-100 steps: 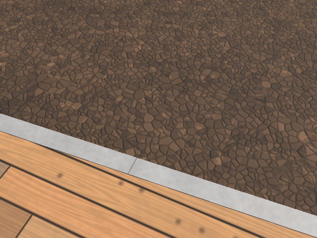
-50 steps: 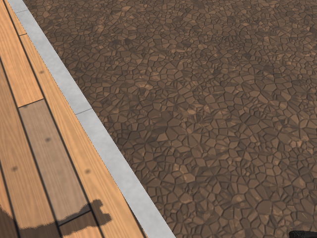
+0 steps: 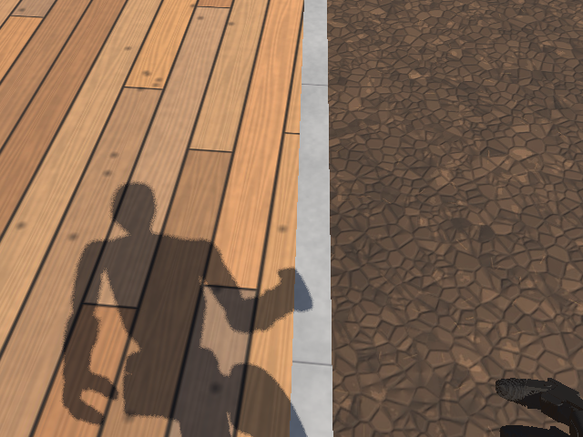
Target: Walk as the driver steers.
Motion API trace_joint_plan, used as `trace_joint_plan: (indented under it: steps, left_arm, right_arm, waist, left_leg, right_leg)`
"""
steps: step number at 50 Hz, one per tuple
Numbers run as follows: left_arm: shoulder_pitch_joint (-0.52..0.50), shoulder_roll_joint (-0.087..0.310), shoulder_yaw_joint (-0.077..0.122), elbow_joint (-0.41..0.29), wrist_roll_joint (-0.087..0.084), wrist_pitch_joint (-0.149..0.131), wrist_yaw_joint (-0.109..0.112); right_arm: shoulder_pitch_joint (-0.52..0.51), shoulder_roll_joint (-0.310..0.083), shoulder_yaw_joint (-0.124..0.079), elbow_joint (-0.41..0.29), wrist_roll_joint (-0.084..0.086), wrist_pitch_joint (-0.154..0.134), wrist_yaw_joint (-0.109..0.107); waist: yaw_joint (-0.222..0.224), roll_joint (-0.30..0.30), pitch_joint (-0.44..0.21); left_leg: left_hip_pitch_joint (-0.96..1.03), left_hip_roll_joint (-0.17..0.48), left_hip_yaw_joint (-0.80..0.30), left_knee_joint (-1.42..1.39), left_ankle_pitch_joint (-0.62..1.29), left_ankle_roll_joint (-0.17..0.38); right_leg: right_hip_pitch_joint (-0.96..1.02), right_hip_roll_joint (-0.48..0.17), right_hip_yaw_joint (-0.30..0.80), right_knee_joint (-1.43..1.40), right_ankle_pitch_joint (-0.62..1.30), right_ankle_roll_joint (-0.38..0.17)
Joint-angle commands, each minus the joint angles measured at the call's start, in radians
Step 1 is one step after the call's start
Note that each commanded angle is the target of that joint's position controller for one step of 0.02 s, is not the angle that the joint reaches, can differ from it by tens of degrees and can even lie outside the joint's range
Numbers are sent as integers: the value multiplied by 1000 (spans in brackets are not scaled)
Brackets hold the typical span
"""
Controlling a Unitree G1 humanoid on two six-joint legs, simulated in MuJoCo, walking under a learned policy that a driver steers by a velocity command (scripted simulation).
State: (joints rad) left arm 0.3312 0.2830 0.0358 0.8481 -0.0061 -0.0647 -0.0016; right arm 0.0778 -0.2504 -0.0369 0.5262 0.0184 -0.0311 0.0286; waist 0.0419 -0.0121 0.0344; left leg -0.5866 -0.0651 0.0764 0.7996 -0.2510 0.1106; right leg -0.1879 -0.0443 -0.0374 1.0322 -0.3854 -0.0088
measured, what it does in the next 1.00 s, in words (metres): walks ahead, turning left: right foot 0.04 m lower, then left foot 0.04 m higher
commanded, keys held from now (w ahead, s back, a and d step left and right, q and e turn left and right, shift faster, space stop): w+q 0.12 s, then w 0.50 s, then w+q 0.38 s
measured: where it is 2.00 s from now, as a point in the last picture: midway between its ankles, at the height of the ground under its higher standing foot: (283, 315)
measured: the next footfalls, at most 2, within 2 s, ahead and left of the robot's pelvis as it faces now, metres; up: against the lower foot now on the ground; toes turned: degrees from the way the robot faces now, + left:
right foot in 0.46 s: +0.41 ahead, -0.14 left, -0.04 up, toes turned +12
left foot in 0.94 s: +0.67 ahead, +0.14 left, +0.00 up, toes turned +19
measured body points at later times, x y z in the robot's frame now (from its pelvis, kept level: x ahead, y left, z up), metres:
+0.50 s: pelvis +0.29 -0.05 -0.01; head +0.31 -0.05 +0.44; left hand +0.45 +0.22 -0.09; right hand +0.36 -0.33 -0.13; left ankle +0.10 +0.07 -0.66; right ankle +0.37 -0.14 -0.74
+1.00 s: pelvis +0.55 +0.02 +0.00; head +0.58 +0.03 +0.45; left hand +0.48 +0.28 -0.13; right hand +0.85 -0.11 -0.06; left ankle +0.64 +0.13 -0.69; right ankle +0.40 -0.14 -0.67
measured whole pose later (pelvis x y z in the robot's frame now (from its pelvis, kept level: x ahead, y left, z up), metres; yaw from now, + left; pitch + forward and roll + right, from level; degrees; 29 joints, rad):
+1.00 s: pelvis +0.55 +0.02 +0.00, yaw +19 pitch +3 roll +1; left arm 0.37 0.25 0.02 0.86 0.01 -0.05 0.01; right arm 0.05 -0.23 -0.03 0.59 0.02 -0.06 0.03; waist 0.04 -0.01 0.01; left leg -0.61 -0.06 0.07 0.76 -0.20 0.11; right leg -0.12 -0.01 -0.03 0.84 -0.42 -0.01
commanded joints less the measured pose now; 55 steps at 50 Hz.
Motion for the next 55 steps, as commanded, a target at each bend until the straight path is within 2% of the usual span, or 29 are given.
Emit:
trace_joint_plan:
  steps: [1,2,4,8,12,14,18,21,22,23,24,25,26,27,28,29,32,35,39,43,46,47,48,49,50,51,52,53,55]
  left_arm:
    - [-157,140,28,-193,-24,-83,-22]
    - [-149,122,30,-185,-5,-80,-15]
    - [-103,132,42,-167,8,-52,-10]
    - [-173,77,31,-171,26,-27,-6]
    - [-308,39,12,-189,17,-32,-23]
    - [-351,52,15,-202,9,-35,-35]
    - [-390,81,25,-227,-3,-40,-55]
    - [-301,94,40,-208,-11,-44,-54]
    - [-206,116,55,-179,-4,-48,-49]
    - [-52,157,68,-150,17,-55,-48]
    - [62,228,79,-131,25,-52,-45]
    - [182,260,95,-77,-16,-40,-55]
    - [140,174,79,-91,-16,-29,-45]
    - [69,126,59,-104,-3,-22,-32]
    - [13,106,42,-115,14,-19,-28]
    - [-25,92,33,-116,22,-21,-28]
    - [-15,41,14,-81,14,-26,-28]
    - [1,76,23,-62,17,-27,-15]
    - [70,102,24,-27,11,-17,1]
    - [97,118,23,-7,7,5,3]
    - [64,156,31,-25,2,21,21]
    - [46,162,33,-38,1,22,29]
    - [36,143,27,-82,7,9,38]
    - [93,30,-11,-121,38,-20,16]
    - [-12,138,22,-127,17,-55,-9]
    - [-83,136,24,-167,-18,-70,-17]
    - [-109,110,18,-174,-10,-74,-9]
    - [-101,110,26,-173,9,-68,0]
    - [-71,108,35,-175,16,-36,8]
  right_arm:
    - [266,-175,-67,10,-7,-28,-14]
    - [214,-153,-63,13,-5,-35,-12]
    - [140,-118,-53,2,-16,-41,-14]
    - [187,-150,-62,48,-8,-44,-41]
    - [254,-156,-61,93,-2,-41,-52]
    - [283,-168,-65,111,2,-43,-52]
    - [321,-167,-68,138,7,-33,-58]
    - [328,-171,-72,152,-2,-14,-58]
    - [331,-146,-62,154,-5,-13,-52]
    - [338,-90,-40,151,-4,-17,-44]
    - [489,9,-10,166,-16,-31,-39]
    - [564,-65,-11,162,27,-49,-41]
    - [394,-132,-29,146,47,-54,-54]
    - [223,-161,-32,106,25,-56,-59]
    - [157,-136,-27,91,-5,-54,-64]
    - [163,-112,-25,78,-18,-51,-61]
    - [219,-45,-10,85,-3,-33,-45]
    - [136,-28,4,53,-8,-27,-41]
    - [-37,14,23,11,-7,-36,-21]
    - [-113,9,16,-14,6,-41,9]
    - [-6,-48,-18,-5,-2,-32,19]
    - [140,-98,-44,30,1,-28,16]
    - [300,-204,-81,59,-5,-20,1]
    - [317,-274,-94,67,4,-25,-7]
    - [335,-192,-71,69,-7,-28,-18]
    - [265,-172,-61,68,-19,-33,-23]
    - [213,-153,-57,65,-16,-38,-21]
    - [166,-135,-54,56,-16,-40,-18]
    - [115,-110,-50,46,-20,-41,-19]
  waist:
    - [-119,42,-169]
    - [-67,0,-102]
    - [0,48,-71]
    - [-14,37,-61]
    - [-80,69,-48]
    - [-103,71,-39]
    - [-126,90,-11]
    - [-89,115,-14]
    - [-45,88,-66]
    - [24,25,-182]
    - [-17,-253,-323]
    - [20,-370,-415]
    - [67,-177,-268]
    - [81,-54,-148]
    - [56,0,-93]
    - [9,-30,-65]
    - [-52,-97,-53]
    - [-44,-76,-25]
    - [22,-66,-15]
    - [28,-78,-10]
    - [-72,-154,-126]
    - [-150,-132,-194]
    - [-207,-20,-294]
    - [-127,251,-410]
    - [-177,168,-396]
    - [-140,140,-206]
    - [-98,40,-125]
    - [-53,13,-83]
    - [2,40,-81]
  left_leg:
    - [646,317,-705,-482,-86,239]
    - [521,273,-607,-491,32,210]
    - [364,212,-482,-524,152,191]
    - [285,172,-350,-549,279,180]
    - [261,139,-282,-517,152,124]
    - [275,165,-311,-472,67,119]
    - [383,212,-408,-343,10,110]
    - [424,212,-436,-223,122,82]
    - [409,163,-401,-94,202,59]
    - [272,107,-326,176,161,16]
    - [-16,-17,-231,562,-401,-63]
    - [-259,-39,-227,757,-392,-105]
    - [-393,17,-227,826,-302,-112]
    - [-415,57,-184,822,-210,-108]
    - [-381,88,-168,798,-150,-108]
    - [-333,116,-172,741,-103,-105]
    - [-288,150,-140,685,-99,-96]
    - [-308,163,-122,505,13,-103]
    - [-228,140,-49,185,155,-84]
    - [-168,83,19,22,122,-38]
    - [80,-19,85,-43,29,18]
    - [302,-37,54,-134,95,53]
    - [646,116,-248,-205,70,141]
    - [903,376,-843,-375,-80,315]
    - [884,358,-912,-454,-225,276]
    - [714,343,-753,-480,-88,241]
    - [568,298,-632,-482,109,212]
    - [460,264,-527,-485,320,191]
    - [326,216,-416,-502,499,178]
  right_leg:
    - [-608,-5,164,256,38,-16]
    - [-556,-31,149,173,54,-6]
    - [-435,-57,144,86,86,16]
    - [-406,-38,93,-98,251,74]
    - [-321,-7,87,-370,536,75]
    - [-307,-3,100,-431,585,63]
    - [-349,-15,135,-519,493,20]
    - [-261,-4,94,-583,316,-18]
    - [-123,12,71,-606,334,-44]
    - [140,-70,143,-528,411,-89]
    - [463,-286,447,-465,612,-206]
    - [620,-428,858,-639,246,-372]
    - [565,-383,811,-706,86,-338]
    - [428,-334,656,-709,138,-286]
    - [294,-289,555,-716,271,-264]
    - [193,-250,487,-723,371,-256]
    - [76,-178,329,-761,491,-223]
    - [32,-169,202,-819,607,-202]
    - [84,-163,93,-867,702,-154]
    - [222,-194,13,-823,926,-134]
    - [268,-200,-46,-574,1429,-106]
    - [196,-176,-66,-396,1405,-83]
    - [-90,-118,-79,-97,1072,-39]
    - [-451,104,25,235,-44,7]
    - [-573,71,194,334,-77,-10]
    - [-619,40,169,303,-12,-11]
    - [-573,6,146,243,26,-7]
    - [-515,-18,131,189,36,6]
    - [-405,-31,121,131,31,28]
